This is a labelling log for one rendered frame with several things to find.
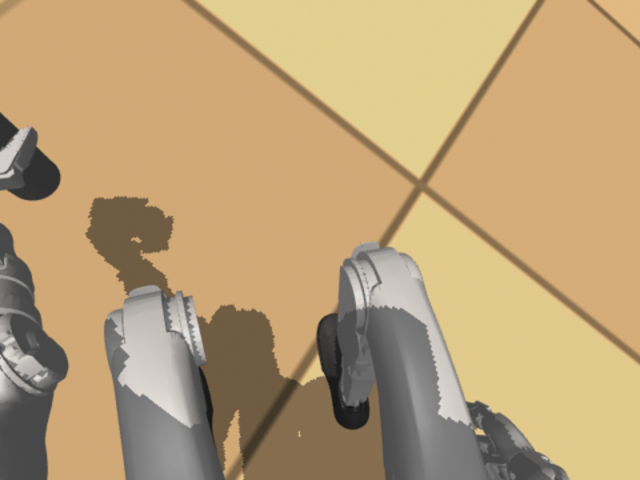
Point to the bottle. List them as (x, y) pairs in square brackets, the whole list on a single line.
[(42, 177)]

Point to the right robot arm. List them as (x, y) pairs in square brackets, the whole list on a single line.
[(532, 465)]

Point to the right robot foot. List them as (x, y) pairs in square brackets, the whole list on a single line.
[(330, 356)]

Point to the left robot arm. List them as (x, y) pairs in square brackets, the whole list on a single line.
[(31, 366)]

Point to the right robot hand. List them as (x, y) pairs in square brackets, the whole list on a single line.
[(503, 439)]

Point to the left robot hand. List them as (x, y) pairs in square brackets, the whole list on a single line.
[(15, 158)]

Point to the left robot foot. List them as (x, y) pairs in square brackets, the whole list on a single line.
[(209, 406)]

